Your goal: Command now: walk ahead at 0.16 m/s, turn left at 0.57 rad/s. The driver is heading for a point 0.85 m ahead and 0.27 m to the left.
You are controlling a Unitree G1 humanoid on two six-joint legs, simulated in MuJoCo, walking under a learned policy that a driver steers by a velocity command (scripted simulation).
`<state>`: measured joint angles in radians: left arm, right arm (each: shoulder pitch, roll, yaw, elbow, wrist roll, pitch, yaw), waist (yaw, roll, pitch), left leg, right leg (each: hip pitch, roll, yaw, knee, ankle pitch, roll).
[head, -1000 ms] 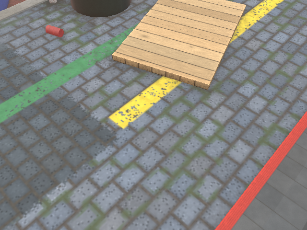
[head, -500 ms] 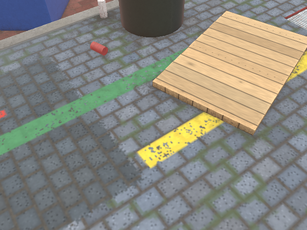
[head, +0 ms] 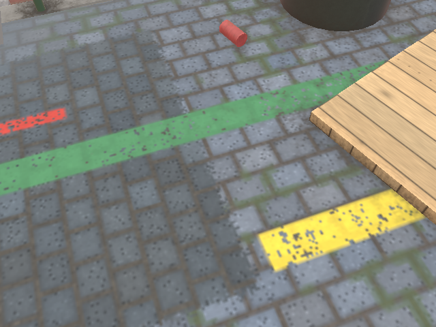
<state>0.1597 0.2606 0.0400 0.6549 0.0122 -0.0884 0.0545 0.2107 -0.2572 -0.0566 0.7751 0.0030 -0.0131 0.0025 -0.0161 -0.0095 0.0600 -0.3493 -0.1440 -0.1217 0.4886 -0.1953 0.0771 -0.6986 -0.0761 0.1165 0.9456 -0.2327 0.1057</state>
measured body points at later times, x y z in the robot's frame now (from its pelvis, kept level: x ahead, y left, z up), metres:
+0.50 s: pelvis +0.08 -0.02 -0.01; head +0.11 +0.00 +0.44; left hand +0.15 +0.30 -0.11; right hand +0.31 -0.24 -0.10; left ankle +0.05 +0.08 -0.74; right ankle +0.18 -0.15 -0.73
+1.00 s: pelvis +0.19 +0.01 +0.00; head +0.20 +0.02 +0.45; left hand +0.22 +0.34 -0.08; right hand +0.39 -0.20 -0.12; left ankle +0.06 +0.08 -0.73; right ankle +0.28 -0.07 -0.74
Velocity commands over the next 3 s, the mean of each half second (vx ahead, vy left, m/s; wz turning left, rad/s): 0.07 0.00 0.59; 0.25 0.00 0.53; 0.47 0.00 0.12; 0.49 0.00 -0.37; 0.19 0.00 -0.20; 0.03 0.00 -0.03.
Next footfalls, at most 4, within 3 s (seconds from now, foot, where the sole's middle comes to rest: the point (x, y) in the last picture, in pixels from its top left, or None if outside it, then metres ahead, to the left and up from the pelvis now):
0.12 right None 0.22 -0.14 -0.77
0.50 left None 0.09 0.10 -0.77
0.98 right None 0.31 -0.04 -0.77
1.46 left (111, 313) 0.45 0.34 -0.77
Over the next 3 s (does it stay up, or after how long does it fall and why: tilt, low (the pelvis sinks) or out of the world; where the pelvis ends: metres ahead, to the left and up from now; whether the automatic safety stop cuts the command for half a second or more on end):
stays up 0.82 0.38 0.00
